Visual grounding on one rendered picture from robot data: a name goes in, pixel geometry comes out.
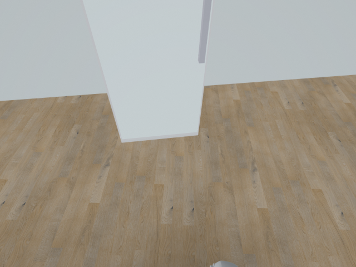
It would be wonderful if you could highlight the handle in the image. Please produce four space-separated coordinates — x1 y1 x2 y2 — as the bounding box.
198 0 212 63

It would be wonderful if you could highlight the fridge door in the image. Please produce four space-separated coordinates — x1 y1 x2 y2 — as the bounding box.
83 0 213 139

